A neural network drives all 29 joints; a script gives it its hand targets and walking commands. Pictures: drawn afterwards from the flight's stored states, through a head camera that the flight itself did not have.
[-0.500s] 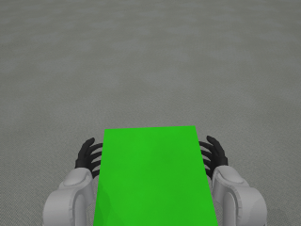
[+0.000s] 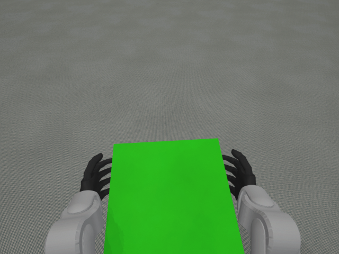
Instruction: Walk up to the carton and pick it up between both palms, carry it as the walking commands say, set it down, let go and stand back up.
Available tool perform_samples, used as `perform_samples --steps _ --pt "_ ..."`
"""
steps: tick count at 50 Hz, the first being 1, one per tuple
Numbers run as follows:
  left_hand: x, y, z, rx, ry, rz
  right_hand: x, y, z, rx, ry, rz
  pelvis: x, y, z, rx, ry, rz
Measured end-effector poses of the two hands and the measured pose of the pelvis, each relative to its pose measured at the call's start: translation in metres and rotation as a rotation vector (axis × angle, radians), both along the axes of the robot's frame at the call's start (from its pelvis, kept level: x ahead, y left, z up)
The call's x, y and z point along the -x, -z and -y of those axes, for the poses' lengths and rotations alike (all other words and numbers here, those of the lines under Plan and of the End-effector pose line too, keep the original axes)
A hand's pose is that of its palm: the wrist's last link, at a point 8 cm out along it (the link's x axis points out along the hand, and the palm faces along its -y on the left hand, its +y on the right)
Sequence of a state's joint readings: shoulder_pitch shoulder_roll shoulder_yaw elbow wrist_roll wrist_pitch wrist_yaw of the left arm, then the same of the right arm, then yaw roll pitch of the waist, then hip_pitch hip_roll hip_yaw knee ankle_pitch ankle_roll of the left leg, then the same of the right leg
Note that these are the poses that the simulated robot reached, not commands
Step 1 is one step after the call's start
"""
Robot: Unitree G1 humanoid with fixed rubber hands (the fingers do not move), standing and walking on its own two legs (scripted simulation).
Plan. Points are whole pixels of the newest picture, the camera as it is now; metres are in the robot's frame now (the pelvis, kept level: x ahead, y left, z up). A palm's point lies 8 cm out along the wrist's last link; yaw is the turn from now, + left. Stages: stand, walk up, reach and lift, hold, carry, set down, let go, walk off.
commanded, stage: carry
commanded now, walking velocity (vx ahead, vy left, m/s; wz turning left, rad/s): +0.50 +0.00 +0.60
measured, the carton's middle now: (169, 207) +0.23 +0.00 +0.01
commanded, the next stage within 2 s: none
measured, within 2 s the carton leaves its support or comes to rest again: neither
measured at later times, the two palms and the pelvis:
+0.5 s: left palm (84, 107) +0.48 +0.22 +0.10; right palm (184, 88) +0.57 -0.06 +0.09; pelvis +0.30 +0.02 +0.00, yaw +17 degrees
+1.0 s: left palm (45, 66) +0.70 +0.41 +0.10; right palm (121, 41) +0.87 +0.17 +0.10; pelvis +0.60 +0.16 +0.00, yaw +34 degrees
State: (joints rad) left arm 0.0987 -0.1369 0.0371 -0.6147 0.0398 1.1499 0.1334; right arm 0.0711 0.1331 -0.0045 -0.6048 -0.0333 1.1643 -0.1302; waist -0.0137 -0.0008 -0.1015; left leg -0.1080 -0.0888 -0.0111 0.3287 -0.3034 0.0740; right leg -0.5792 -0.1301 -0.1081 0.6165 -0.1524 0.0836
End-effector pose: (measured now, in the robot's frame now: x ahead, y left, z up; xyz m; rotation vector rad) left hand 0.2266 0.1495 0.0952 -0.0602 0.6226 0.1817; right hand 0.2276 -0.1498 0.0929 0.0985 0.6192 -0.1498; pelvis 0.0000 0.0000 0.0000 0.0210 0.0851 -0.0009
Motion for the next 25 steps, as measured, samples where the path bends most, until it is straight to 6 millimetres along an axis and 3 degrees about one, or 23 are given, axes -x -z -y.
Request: perform_samples --steps 4,6,13,19,25 --pt "-0.048 0.001 0.009 -0.026 -0.052 0.028 -0.065 0.007 0.008 -0.016 -0.056 0.03 -0.056 0.013 0.02 0.007 -0.08 0.008" --pt "-0.065 0.004 0.007 -0.034 -0.088 -0.005 -0.095 0.01 0.005 -0.021 -0.094 -0.002 -0.078 0.01 0.026 0.015 -0.136 0.003" --pt "-0.105 -0.012 -0.019 -0.024 -0.279 -0.04 -0.189 -0.006 -0.031 -0.02 -0.281 -0.037 -0.154 -0.013 0.035 -0.015 -0.247 0.006" --pt "-0.164 -0.019 -0.042 -0.029 -0.337 -0.029 -0.262 -0.008 -0.06 -0.03 -0.336 -0.025 -0.223 -0.015 0.019 -0.046 -0.276 0.021" --pt "-0.252 -0.002 -0.075 -0.023 -0.295 -0.019 -0.338 0.007 -0.088 -0.022 -0.295 -0.014 -0.304 0.004 -0.019 -0.043 -0.293 0.038"
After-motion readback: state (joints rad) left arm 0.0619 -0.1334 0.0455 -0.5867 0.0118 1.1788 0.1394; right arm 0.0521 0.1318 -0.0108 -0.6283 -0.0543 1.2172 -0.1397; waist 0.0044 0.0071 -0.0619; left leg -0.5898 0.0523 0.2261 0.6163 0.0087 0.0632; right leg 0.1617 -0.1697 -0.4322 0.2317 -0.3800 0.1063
